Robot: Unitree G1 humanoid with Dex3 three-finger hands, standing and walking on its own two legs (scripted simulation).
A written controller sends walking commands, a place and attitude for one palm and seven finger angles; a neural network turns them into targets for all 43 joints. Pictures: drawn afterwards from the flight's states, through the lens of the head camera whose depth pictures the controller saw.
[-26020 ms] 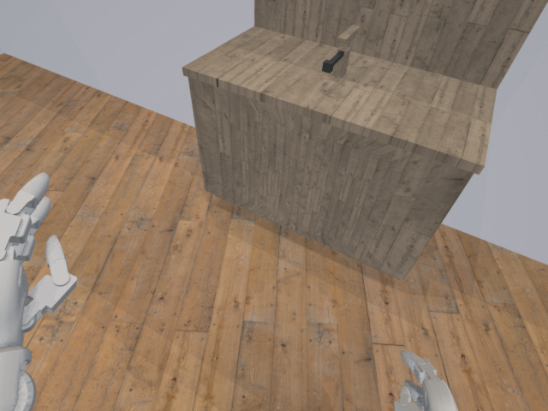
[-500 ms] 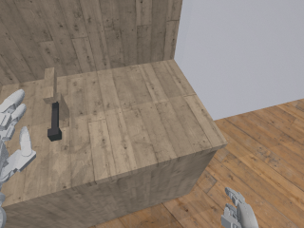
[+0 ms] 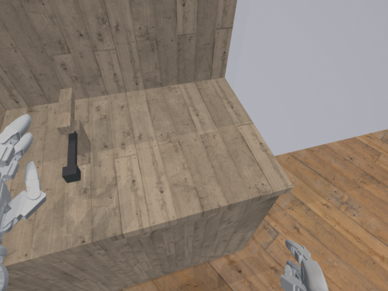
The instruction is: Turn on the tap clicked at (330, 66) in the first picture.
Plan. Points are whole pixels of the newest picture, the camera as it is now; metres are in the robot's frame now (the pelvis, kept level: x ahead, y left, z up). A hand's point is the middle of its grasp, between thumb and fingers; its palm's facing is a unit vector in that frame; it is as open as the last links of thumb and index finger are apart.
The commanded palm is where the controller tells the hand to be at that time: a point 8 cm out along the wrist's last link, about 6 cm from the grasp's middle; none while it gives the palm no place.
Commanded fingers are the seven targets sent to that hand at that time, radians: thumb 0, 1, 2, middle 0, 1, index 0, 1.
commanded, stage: shuffle to correct the standing spot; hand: left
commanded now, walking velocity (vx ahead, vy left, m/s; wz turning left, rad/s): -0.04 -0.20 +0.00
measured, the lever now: (71, 173) +0.34 +0.29 +0.03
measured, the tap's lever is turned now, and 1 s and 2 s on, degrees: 0 0 0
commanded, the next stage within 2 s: come to a stop and stand still in 0.68 s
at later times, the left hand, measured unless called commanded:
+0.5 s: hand (39, 201) +0.21 +0.24 +0.16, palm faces +0.30 -0.87 -0.38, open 7.4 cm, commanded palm +0.15 +0.28 +0.18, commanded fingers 0.00 0.90 0.90 -0.20 -0.30 -0.20 -0.30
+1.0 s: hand (13, 179) +0.24 +0.28 +0.18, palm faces +0.38 -0.84 -0.39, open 7.4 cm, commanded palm +0.16 +0.28 +0.18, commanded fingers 0.00 0.90 0.90 -0.20 -0.30 -0.20 -0.30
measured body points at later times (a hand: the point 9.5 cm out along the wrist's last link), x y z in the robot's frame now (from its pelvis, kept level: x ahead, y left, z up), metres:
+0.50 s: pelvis -0.01 +0.00 +0.00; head +0.02 +0.01 +0.45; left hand +0.19 +0.28 +0.18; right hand +0.16 -0.23 -0.08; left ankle +0.01 +0.16 -0.73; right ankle -0.01 -0.06 -0.73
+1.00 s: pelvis -0.02 +0.01 +0.00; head +0.03 +0.03 +0.45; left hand +0.21 +0.32 +0.20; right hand +0.14 -0.24 -0.07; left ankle +0.00 +0.14 -0.73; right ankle -0.01 -0.06 -0.73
